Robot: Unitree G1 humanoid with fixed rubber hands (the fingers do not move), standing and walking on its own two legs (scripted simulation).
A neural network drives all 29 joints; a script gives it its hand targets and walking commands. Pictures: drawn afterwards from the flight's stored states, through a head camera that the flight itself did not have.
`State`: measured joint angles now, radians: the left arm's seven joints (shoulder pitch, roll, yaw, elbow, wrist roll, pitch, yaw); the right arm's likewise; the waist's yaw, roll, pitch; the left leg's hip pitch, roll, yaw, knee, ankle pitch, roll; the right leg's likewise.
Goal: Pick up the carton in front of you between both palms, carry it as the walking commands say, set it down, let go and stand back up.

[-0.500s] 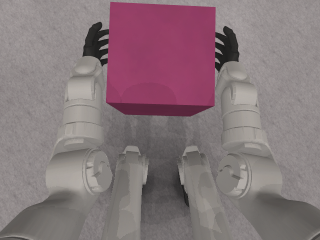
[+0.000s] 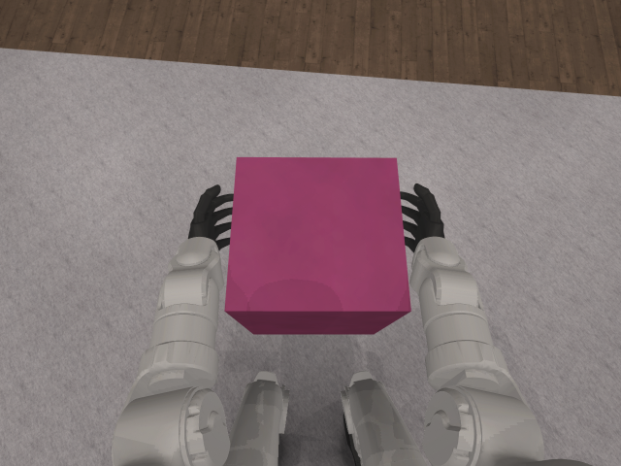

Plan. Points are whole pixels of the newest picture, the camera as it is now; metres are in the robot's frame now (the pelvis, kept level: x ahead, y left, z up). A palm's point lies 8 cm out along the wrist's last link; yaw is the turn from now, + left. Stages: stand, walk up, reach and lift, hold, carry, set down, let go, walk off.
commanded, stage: reach and lift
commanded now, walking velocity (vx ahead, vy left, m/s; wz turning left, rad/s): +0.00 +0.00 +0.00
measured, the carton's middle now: (315, 258) +0.40 +0.00 -0.11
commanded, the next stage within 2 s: hold in 1.64 s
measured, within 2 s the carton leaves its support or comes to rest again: neither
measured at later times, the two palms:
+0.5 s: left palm (169, 229) +0.35 +0.15 +0.11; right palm (486, 221) +0.35 -0.15 +0.11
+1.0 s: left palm (150, 227) +0.33 +0.15 +0.15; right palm (513, 217) +0.34 -0.15 +0.15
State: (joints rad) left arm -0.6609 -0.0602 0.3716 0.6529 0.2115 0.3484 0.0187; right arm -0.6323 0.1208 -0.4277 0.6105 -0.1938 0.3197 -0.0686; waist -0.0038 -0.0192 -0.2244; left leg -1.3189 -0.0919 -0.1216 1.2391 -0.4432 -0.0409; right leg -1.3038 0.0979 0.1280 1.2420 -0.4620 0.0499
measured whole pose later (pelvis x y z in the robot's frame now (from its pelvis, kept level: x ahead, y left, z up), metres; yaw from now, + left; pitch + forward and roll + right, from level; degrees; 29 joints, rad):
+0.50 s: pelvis +0.05 +0.00 +0.11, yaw +0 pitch +8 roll +0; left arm -0.28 -0.14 0.27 0.45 0.21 0.46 0.02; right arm -0.28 0.16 -0.28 0.45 -0.21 0.44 -0.04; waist 0.00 -0.01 -0.13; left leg -0.45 -0.05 -0.15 0.59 -0.27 -0.02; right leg -0.44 0.06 0.15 0.60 -0.29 0.02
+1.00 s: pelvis +0.03 +0.00 +0.13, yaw +0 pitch -4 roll +0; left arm -0.33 -0.16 0.30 0.39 0.30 0.62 -0.01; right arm -0.34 0.17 -0.32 0.40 -0.30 0.60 0.01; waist 0.00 -0.01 0.00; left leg -0.19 -0.04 -0.14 0.46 -0.21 -0.02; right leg -0.18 0.04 0.15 0.47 -0.23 0.02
